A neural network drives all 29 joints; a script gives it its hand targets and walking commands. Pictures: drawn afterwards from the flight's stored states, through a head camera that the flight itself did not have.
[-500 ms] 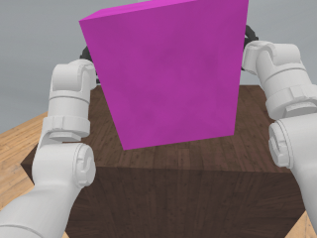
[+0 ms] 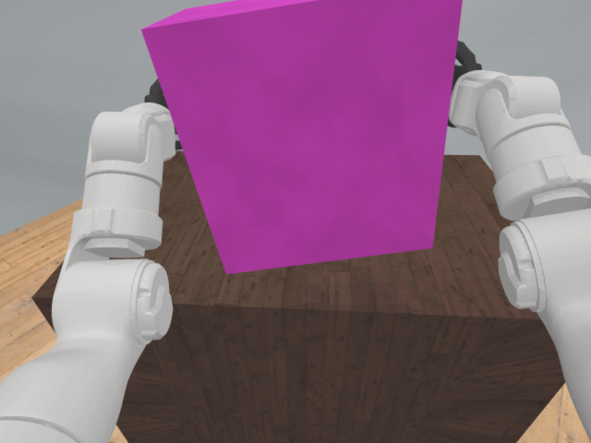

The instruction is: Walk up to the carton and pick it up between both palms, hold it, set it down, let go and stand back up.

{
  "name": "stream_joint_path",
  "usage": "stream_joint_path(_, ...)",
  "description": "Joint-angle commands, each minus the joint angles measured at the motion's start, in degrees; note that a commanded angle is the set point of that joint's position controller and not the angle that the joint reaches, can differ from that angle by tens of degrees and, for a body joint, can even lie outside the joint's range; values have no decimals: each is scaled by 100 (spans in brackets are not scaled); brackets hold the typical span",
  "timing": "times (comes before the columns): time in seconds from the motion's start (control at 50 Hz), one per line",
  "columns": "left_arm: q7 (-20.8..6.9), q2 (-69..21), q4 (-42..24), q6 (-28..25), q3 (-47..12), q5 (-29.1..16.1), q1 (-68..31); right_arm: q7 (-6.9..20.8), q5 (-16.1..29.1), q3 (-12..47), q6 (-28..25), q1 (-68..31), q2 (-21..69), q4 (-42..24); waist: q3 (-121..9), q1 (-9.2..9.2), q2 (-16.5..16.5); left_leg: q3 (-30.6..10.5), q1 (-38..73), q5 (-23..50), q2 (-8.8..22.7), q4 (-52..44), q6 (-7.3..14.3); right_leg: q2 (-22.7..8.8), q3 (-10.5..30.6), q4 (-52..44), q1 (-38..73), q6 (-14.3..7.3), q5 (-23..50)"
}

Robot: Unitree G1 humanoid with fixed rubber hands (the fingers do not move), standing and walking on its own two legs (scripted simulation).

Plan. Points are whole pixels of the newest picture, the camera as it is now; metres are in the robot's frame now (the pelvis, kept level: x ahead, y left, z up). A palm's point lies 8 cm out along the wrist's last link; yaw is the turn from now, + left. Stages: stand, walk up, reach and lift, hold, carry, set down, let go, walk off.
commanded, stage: hold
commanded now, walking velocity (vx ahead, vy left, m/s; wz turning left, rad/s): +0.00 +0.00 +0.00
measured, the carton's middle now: (310, 129) +0.39 -0.01 +0.30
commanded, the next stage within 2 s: set down in 1.44 s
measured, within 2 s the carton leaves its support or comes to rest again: neither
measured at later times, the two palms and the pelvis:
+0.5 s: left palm (163, 127) +0.38 +0.17 +0.31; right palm (462, 97) +0.38 -0.19 +0.34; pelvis +0.00 +0.00 +0.00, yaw +0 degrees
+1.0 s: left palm (161, 124) +0.38 +0.17 +0.32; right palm (459, 101) +0.38 -0.19 +0.34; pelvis +0.00 +0.00 +0.00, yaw +0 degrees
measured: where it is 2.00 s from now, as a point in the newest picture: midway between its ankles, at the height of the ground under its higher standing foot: outside the picture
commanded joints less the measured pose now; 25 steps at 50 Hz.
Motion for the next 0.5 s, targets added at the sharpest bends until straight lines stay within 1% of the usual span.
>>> stream_joint_path(0.0,-873,-3306,-2023,-629,-1263,-1141,-5643,945,1165,372,-177,-4688,4061,-2297,-2459,-30,-1,-374,389,1234,-247,-192,29,192,584,74,1483,217,944)
stream_joint_path(0.02,-862,-3255,-2029,-609,-1186,-1106,-5670,946,1183,371,-154,-4631,4009,-2178,-2333,-10,-1,-371,465,1353,-219,-201,-12,210,584,81,1499,211,1041)
stream_joint_path(0.04,-875,-3214,-1902,-578,-1151,-1060,-5677,948,1178,347,-152,-4639,3943,-2112,-2259,-11,32,-352,480,1414,-255,-167,-22,189,592,69,1481,226,1084)
stream_joint_path(0.06,-893,-3201,-1760,-559,-1133,-1036,-5545,960,1154,337,-163,-4672,3887,-2089,-2110,6,-22,-348,532,1306,-227,-178,-25,207,575,58,1372,206,991)
stream_joint_path(0.08,-911,-3169,-1707,-545,-1080,-984,-5442,968,1140,323,-158,-4589,3854,-1996,-1926,-23,-43,-362,514,1204,-236,-240,-18,195,593,18,1281,187,931)
stream_joint_path(0.1,-935,-3130,-1649,-537,-1037,-933,-5428,980,1104,314,-159,-4552,3845,-1926,-1849,10,-106,-323,519,1098,-237,-256,0,188,563,12,1305,207,845)
stream_joint_path(0.12,-951,-3142,-1614,-529,-1002,-893,-5366,988,1089,285,-179,-4556,3793,-1905,-1833,26,-93,-328,500,1034,-242,-276,-21,192,548,36,1291,225,800)
stream_joint_path(0.14,-955,-3157,-1615,-533,-1009,-882,-5396,991,1050,307,-196,-4557,3869,-1885,-1897,-2,-103,-291,487,914,-251,-300,-2,180,572,-17,1282,226,678)
stream_joint_path(0.16,-958,-3228,-1619,-558,-1034,-888,-5406,999,1063,291,-232,-4567,3898,-1926,-1891,24,-112,-309,406,858,-237,-315,27,163,590,-8,1274,222,620)
stream_joint_path(0.18,-952,-3286,-1686,-592,-1110,-915,-5522,996,1071,289,-266,-4635,3927,-1979,-1878,-4,-4,-319,374,921,-259,-312,48,153,591,-9,1306,232,643)
stream_joint_path(0.2,-931,-3285,-1738,-609,-1134,-925,-5604,995,1063,326,-280,-4706,3946,-2025,-1988,7,-87,-300,403,940,-242,-282,53,164,562,16,1298,211,654)
stream_joint_path(0.22,-912,-3354,-1850,-595,-1186,-999,-5685,987,1046,294,-286,-4796,3939,-2146,-2021,-19,-18,-316,409,962,-243,-295,31,164,574,14,1331,188,656)
stream_joint_path(0.24,-888,-3379,-1807,-589,-1207,-1025,-5719,974,1065,283,-276,-4876,3934,-2222,-2017,-9,-35,-337,352,935,-245,-312,32,189,587,-3,1317,198,631)
stream_joint_path(0.26,-865,-3467,-1868,-593,-1281,-1080,-5706,971,1082,287,-269,-4843,3941,-2219,-2069,-52,1,-332,407,931,-201,-315,31,228,564,29,1266,194,664)
stream_joint_path(0.28,-860,-3533,-1824,-577,-1292,-1098,-5710,962,1069,256,-286,-4942,3974,-2299,-2120,-69,21,-332,410,985,-220,-250,4,202,590,42,1223,184,717)
stream_joint_path(0.32,-835,-3544,-2004,-631,-1335,-1171,-5880,984,1095,306,-254,-4967,4067,-2304,-2298,-81,-26,-370,394,932,-217,-278,17,204,602,37,1281,174,646)
stream_joint_path(0.34,-835,-3538,-1910,-632,-1347,-1168,-5842,991,1094,239,-245,-4915,4041,-2178,-2230,-77,-6,-336,438,976,-230,-268,-2,195,610,23,1278,179,663)
stream_joint_path(0.38,-843,-3541,-1933,-631,-1379,-1182,-5831,1003,1076,233,-234,-4898,4014,-2304,-2332,-119,61,-367,484,973,-212,-240,-9,178,605,22,1301,174,680)
stream_joint_path(0.44,-827,-3386,-1831,-636,-1268,-1119,-5795,985,1049,268,-176,-4784,3996,-2079,-2210,-57,-110,-366,365,894,-238,-287,39,184,627,5,1279,208,653)
stream_joint_path(0.46,-830,-3348,-1725,-612,-1243,-1036,-5735,985,1042,235,-176,-4761,3967,-1962,-2119,-64,-36,-353,361,831,-224,-324,37,183,618,-2,1332,218,598)
stream_joint_path(0.48,-844,-3386,-1769,-645,-1235,-1076,-5725,985,1071,306,-199,-4755,4044,-1982,-2224,-23,-139,-372,372,873,-236,-275,43,176,624,34,1345,228,642)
